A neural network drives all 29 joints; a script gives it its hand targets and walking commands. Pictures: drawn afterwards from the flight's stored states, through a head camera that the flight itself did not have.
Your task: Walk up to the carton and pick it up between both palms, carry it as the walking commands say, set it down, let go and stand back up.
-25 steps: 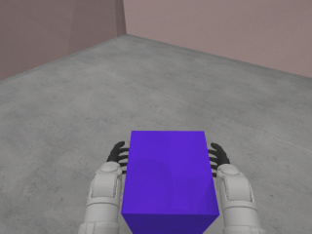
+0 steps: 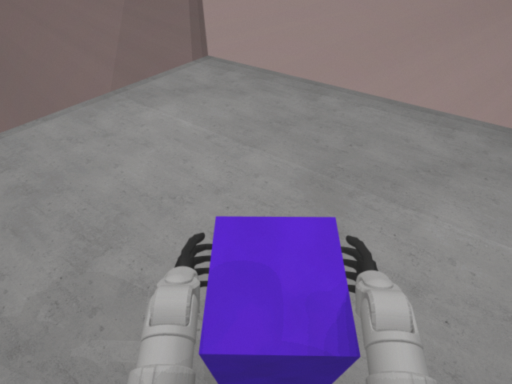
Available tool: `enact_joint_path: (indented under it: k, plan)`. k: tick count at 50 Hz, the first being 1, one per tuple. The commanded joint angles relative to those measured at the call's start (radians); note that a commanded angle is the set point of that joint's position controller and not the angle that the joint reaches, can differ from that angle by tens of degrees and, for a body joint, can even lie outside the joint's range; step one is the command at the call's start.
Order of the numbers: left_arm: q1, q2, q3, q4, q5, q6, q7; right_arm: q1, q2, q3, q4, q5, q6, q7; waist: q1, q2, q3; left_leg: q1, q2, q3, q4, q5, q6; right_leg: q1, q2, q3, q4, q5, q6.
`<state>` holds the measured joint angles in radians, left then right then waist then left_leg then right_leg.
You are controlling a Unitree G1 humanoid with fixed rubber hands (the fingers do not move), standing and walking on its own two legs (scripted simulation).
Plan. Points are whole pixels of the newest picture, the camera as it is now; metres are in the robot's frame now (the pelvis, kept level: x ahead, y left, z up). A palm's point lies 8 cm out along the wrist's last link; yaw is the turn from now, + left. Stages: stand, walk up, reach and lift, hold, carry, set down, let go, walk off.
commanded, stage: hold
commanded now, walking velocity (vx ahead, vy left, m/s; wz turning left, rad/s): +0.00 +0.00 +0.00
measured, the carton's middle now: (274, 306) +0.29 +0.00 -0.03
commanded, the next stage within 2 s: carry in 0.10 s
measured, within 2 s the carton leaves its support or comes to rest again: neither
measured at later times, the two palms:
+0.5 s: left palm (178, 304) +0.23 +0.14 +0.07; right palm (386, 318) +0.22 -0.15 +0.07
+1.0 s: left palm out of the picture +0.07 +0.15 +0.08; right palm out of the picture +0.06 -0.14 +0.08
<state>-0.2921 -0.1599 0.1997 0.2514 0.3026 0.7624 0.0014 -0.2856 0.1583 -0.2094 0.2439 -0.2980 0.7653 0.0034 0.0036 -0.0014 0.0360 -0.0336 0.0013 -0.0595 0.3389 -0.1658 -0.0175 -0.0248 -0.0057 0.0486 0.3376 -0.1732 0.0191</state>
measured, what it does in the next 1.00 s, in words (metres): walks backwards: left foot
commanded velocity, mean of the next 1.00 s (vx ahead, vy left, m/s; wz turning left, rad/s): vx -0.23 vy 0.00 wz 0.00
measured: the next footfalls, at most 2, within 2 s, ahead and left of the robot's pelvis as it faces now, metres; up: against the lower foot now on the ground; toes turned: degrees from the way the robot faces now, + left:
left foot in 0.96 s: -0.15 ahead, +0.12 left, +0.00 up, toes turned +3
right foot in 1.30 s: -0.26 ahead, -0.11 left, +0.00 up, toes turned -10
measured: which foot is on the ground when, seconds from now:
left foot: down 0.00-0.68, up 0.70-0.94, down 0.96-1.00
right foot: down 0.00-0.96, up 0.98-1.00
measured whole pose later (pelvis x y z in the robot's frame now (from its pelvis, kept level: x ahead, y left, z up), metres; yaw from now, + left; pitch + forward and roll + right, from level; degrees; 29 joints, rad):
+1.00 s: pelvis -0.17 +0.01 -0.02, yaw -1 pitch +3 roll +2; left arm -0.04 -0.13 0.05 -0.45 0.05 1.22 0.15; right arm -0.05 0.13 -0.03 -0.45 -0.04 1.24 -0.17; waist 0.00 -0.06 -0.16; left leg -0.28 -0.03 0.10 0.54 -0.31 0.01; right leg -0.55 -0.07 -0.02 0.52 -0.11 0.03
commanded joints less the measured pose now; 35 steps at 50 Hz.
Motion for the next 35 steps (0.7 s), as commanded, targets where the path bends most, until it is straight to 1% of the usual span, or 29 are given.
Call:
enact_joint_path:
  k: [1, 4, 5, 6, 7, 8, 9, 12, 14, 15, 17, 19, 22, 24, 25, 26, 27, 28, 29, 30, 31, 32, 33, 34, 35]
  plan:
    - [-0.417, -0.924, -0.504, -0.054, -0.268, -0.038, -0.244, -0.42, 0.937, 0.5, -0.052, 0.264, -0.035, 0.237, 0.0, 0.003, -0.218, 0.043, -0.098, -0.003, -0.051, 0.129, 0.015, 0.024, 0.102, 0.004, -0.052, 0.12, -0.009]
    - [-0.398, -0.918, -0.512, -0.07, -0.272, -0.037, -0.24, -0.405, 0.931, 0.51, -0.069, 0.268, -0.035, 0.233, 0.0, 0.003, -0.221, 0.048, -0.097, -0.004, -0.049, 0.149, 0.014, 0.026, 0.103, 0.006, -0.05, 0.137, -0.009]
    - [-0.487, -0.919, -0.557, -0.083, -0.292, -0.042, -0.243, -0.501, 0.938, 0.551, -0.06, 0.28, -0.039, 0.238, 0.002, -0.004, -0.291, -0.08, 0.11, -0.003, 0.097, 0.1, 0.019, -0.122, -0.122, -0.003, 0.072, 0.117, -0.007]
    - [-0.468, -0.929, -0.547, -0.068, -0.295, -0.037, -0.24, -0.499, 0.944, 0.565, -0.06, 0.293, -0.034, 0.236, -0.002, -0.01, -0.316, -0.098, 0.125, -0.034, 0.122, 0.092, 0.026, -0.167, -0.12, 0.033, 0.102, 0.098, -0.015]
    - [-0.466, -0.941, -0.566, -0.083, -0.317, -0.03, -0.236, -0.486, 0.95, 0.58, -0.069, 0.307, -0.027, 0.23, -0.001, 0.002, -0.327, -0.139, 0.133, -0.038, 0.142, 0.111, 0.028, -0.194, -0.126, 0.041, 0.125, 0.116, -0.018]
    - [-0.479, -0.95, -0.595, -0.107, -0.344, -0.02, -0.23, -0.482, 0.955, 0.597, -0.093, 0.323, -0.019, 0.224, 0.001, 0.009, -0.346, -0.158, 0.131, -0.028, 0.162, 0.14, 0.027, -0.207, -0.131, 0.043, 0.143, 0.158, -0.018]
    - [-0.487, -0.953, -0.62, -0.132, -0.362, -0.009, -0.221, -0.484, 0.952, 0.615, -0.125, 0.337, -0.009, 0.215, 0.003, 0.004, -0.365, -0.167, 0.129, -0.019, 0.187, 0.192, 0.025, -0.222, -0.134, 0.045, 0.172, 0.225, -0.019]
    - [-0.438, -0.936, -0.678, -0.228, -0.402, 0.045, -0.187, -0.451, 0.925, 0.661, -0.226, 0.377, 0.043, 0.18, 0.0, 0.011, -0.423, -0.182, 0.132, -0.02, 0.247, 0.319, 0.034, -0.261, -0.125, 0.043, 0.27, 0.357, -0.021]
    - [-0.404, -0.914, -0.708, -0.311, -0.424, 0.088, -0.162, -0.421, 0.911, 0.692, -0.292, 0.401, 0.089, 0.154, -0.004, 0.01, -0.454, -0.201, 0.138, -0.028, 0.273, 0.366, 0.047, -0.281, -0.12, 0.046, 0.31, 0.391, -0.023]
    - [-0.394, -0.903, -0.723, -0.359, -0.435, 0.111, -0.149, -0.412, 0.907, 0.709, -0.331, 0.415, 0.113, 0.141, -0.006, 0.009, -0.461, -0.216, 0.139, -0.032, 0.282, 0.366, 0.052, -0.291, -0.118, 0.05, 0.32, 0.382, -0.024]
    - [-0.375, -0.88, -0.749, -0.459, -0.458, 0.16, -0.122, -0.395, 0.897, 0.74, -0.418, 0.447, 0.164, 0.113, -0.008, 0.0, -0.464, -0.252, 0.135, -0.036, 0.289, 0.303, 0.058, -0.314, -0.118, 0.067, 0.319, 0.326, -0.031]
    - [-0.35, -0.854, -0.769, -0.556, -0.479, 0.213, -0.093, -0.37, 0.88, 0.767, -0.513, 0.479, 0.217, 0.083, -0.009, -0.018, -0.456, -0.287, 0.122, -0.032, 0.289, 0.194, 0.055, -0.339, -0.126, 0.091, 0.295, 0.26, -0.042]
    - [-0.232, -0.819, -0.764, -0.658, -0.494, 0.3, -0.044, -0.23, 0.83, 0.782, -0.657, 0.501, 0.302, 0.032, -0.001, -0.044, -0.427, -0.314, 0.098, -0.017, 0.291, 0.058, 0.046, -0.384, -0.138, 0.113, 0.25, 0.15, -0.059]
    - [-0.169, -0.8, -0.758, -0.711, -0.498, 0.351, -0.014, -0.186, 0.806, 0.783, -0.736, 0.508, 0.352, 0.003, 0.001, -0.032, -0.405, -0.318, 0.102, -0.026, 0.268, 0.008, 0.051, -0.431, -0.129, 0.104, 0.237, 0.068, -0.058]
    - [-0.152, -0.794, -0.756, -0.734, -0.5, 0.372, -0.002, -0.176, 0.797, 0.782, -0.766, 0.51, 0.373, -0.007, 0.001, -0.011, -0.396, -0.323, 0.116, -0.044, 0.239, -0.007, 0.06, -0.453, -0.112, 0.087, 0.246, 0.019, -0.052]
    - [-0.145, -0.789, -0.754, -0.754, -0.502, 0.389, 0.007, -0.169, 0.789, 0.777, -0.787, 0.512, 0.39, -0.015, 0.0, 0.023, -0.386, -0.331, 0.139, -0.073, 0.198, -0.017, 0.073, -0.471, -0.085, 0.06, 0.268, -0.044, -0.043]
    - [-0.144, -0.787, -0.753, -0.773, -0.506, 0.404, 0.015, -0.163, 0.782, 0.769, -0.806, 0.515, 0.404, -0.023, 0.0, 0.074, -0.376, -0.343, 0.176, -0.118, 0.141, -0.035, 0.093, -0.483, -0.048, 0.023, 0.315, -0.13, -0.032]
    - [-0.143, -0.789, -0.751, -0.786, -0.51, 0.417, 0.021, -0.157, 0.777, 0.759, -0.818, 0.515, 0.415, -0.03, 0.0, 0.159, -0.381, -0.38, 0.232, -0.172, 0.07, -0.072, 0.126, -0.451, 0.001, -0.037, 0.435, -0.199, -0.024]
    - [-0.147, -0.791, -0.75, -0.802, -0.519, 0.428, 0.024, -0.15, 0.78, 0.753, -0.83, 0.515, 0.424, -0.038, 0.001, 0.211, -0.383, -0.447, 0.271, -0.182, 0.023, -0.122, 0.157, -0.391, 0.027, -0.091, 0.545, -0.231, -0.024]
    - [-0.15, -0.789, -0.749, -0.816, -0.532, 0.436, 0.025, -0.144, 0.784, 0.749, -0.838, 0.513, 0.432, -0.045, 0.006, 0.212, -0.361, -0.513, 0.274, -0.162, 0.001, -0.176, 0.163, -0.345, 0.018, -0.107, 0.543, -0.241, -0.03]
    - [-0.151, -0.787, -0.746, -0.82, -0.542, 0.443, 0.026, -0.142, 0.783, 0.744, -0.841, 0.51, 0.438, -0.052, 0.013, 0.199, -0.339, -0.548, 0.257, -0.136, 0.008, -0.219, 0.141, -0.311, -0.002, -0.099, 0.477, -0.216, -0.038]
    - [-0.15, -0.782, -0.739, -0.818, -0.547, 0.45, 0.028, -0.138, 0.778, 0.737, -0.839, 0.505, 0.444, -0.059, 0.019, 0.176, -0.321, -0.541, 0.227, -0.108, 0.047, -0.24, 0.11, -0.295, -0.018, -0.087, 0.361, -0.191, -0.044]
    - [-0.143, -0.768, -0.726, -0.805, -0.547, 0.458, 0.028, -0.125, 0.765, 0.727, -0.827, 0.499, 0.451, -0.068, 0.019, 0.103, -0.307, -0.539, 0.179, -0.062, 0.139, -0.244, 0.079, -0.264, -0.042, -0.043, 0.218, -0.183, -0.045]
    - [-0.123, -0.748, -0.708, -0.78, -0.529, 0.461, 0.029, -0.109, 0.755, 0.729, -0.827, 0.495, 0.459, -0.069, 0.025, -0.177, -0.275, -0.641, 0.043, 0.062, 0.345, -0.293, 0.019, -0.289, -0.209, 0.23, -0.019, -0.264, -0.098]
    - [-0.092, -0.748, -0.692, -0.761, -0.525, 0.462, 0.031, -0.121, 0.744, 0.739, -0.833, 0.497, 0.463, -0.07, 0.019, -0.352, -0.294, -0.594, -0.028, 0.14, 0.717, -0.381, -0.023, -0.414, -0.394, 0.444, -0.155, -0.173, -0.19]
